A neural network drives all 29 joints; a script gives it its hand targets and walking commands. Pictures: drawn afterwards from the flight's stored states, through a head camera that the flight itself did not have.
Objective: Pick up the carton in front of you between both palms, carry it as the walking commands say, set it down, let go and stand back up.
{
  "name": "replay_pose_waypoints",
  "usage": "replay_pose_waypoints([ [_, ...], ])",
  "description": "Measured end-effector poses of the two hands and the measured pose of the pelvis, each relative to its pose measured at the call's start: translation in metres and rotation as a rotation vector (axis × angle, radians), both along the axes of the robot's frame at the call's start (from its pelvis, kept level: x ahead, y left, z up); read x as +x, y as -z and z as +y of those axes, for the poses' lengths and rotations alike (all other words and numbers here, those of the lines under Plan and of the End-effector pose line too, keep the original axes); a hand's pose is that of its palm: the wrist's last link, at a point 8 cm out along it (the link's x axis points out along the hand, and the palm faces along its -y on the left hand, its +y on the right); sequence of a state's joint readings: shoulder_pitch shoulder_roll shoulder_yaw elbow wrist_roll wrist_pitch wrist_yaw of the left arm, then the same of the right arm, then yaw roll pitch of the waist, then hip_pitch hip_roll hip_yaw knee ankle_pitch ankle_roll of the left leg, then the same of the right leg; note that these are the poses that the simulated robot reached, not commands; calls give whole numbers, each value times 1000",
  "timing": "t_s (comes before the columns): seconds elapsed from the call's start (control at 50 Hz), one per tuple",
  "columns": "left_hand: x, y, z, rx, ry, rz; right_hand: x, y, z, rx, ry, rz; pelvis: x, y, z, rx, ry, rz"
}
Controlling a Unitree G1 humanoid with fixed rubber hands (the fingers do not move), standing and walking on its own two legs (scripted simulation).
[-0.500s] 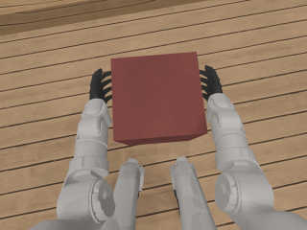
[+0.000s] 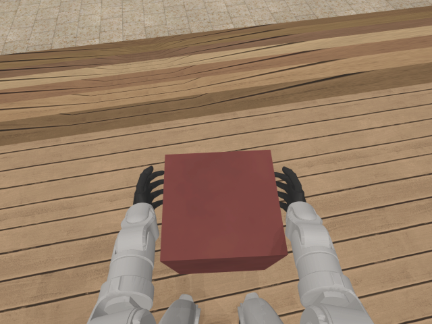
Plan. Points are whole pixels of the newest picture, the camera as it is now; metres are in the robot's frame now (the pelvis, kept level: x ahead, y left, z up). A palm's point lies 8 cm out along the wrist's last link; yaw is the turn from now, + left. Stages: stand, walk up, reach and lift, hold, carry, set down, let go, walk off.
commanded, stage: reach and lift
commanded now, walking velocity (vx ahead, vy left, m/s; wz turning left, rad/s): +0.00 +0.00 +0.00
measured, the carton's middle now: (220, 218) +0.33 +0.00 -0.11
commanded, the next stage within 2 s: hold in 1.42 s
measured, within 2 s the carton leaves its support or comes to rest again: neither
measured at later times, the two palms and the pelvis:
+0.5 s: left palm (122, 191) +0.31 +0.15 +0.09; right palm (316, 196) +0.30 -0.15 +0.09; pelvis +0.02 +0.00 +0.07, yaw +0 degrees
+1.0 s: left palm (121, 187) +0.31 +0.15 +0.10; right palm (319, 190) +0.31 -0.15 +0.10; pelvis +0.01 +0.00 +0.07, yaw +0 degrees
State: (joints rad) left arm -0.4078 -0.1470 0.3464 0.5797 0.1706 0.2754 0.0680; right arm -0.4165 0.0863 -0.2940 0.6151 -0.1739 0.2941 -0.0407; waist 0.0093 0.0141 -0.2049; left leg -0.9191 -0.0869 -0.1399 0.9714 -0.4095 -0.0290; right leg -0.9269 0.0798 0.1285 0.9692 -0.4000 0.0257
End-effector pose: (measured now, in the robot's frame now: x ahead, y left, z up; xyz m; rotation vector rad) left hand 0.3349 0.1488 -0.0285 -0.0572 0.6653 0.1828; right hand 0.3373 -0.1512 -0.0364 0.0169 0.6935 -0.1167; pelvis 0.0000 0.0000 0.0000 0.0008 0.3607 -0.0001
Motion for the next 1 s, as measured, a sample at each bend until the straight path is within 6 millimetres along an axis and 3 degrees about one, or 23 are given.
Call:
replay_pose_waypoints([
  [0.22,-13,-65,2,7,21,-7,-17,-67,2,-7,14,-7,20,-46,2,-2,1,-183],
  [0.42,-23,-116,4,38,60,-22,-32,-118,4,-37,6,-22,23,-66,3,-3,1,-354],
  [0.72,-30,-123,3,42,61,4,-38,-124,2,-36,4,4,4,-65,2,-2,5,-421],
  [1.0,-24,-130,2,56,69,-1,-32,-132,2,-48,-5,-1,13,-69,0,-2,3,-426],
])
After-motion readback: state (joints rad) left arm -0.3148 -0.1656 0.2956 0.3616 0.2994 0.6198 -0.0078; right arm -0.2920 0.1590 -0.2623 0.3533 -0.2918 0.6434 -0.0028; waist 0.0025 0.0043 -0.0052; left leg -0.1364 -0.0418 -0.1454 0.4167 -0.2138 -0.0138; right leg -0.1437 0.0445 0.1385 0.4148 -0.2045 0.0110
